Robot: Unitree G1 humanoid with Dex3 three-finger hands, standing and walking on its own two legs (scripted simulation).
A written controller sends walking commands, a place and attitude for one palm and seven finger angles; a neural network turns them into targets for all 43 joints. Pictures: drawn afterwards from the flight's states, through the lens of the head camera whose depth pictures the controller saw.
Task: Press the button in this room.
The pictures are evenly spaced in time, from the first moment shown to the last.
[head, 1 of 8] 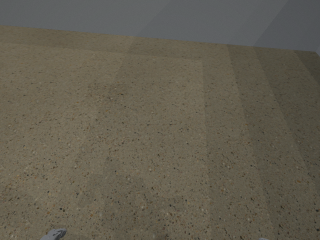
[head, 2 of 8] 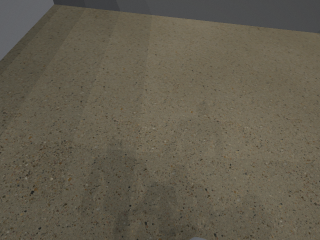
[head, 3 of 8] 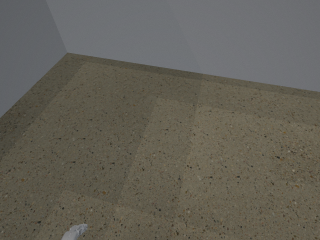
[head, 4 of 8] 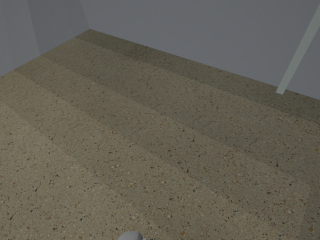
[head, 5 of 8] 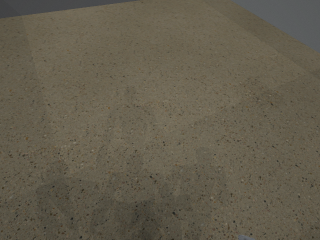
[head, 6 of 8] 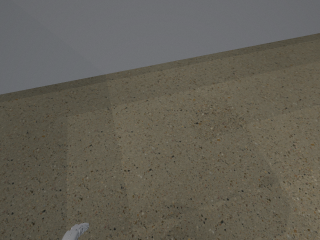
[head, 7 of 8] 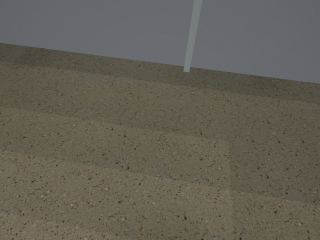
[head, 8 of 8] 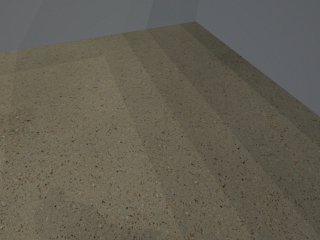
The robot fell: no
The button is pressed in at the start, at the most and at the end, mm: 0 0 0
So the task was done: no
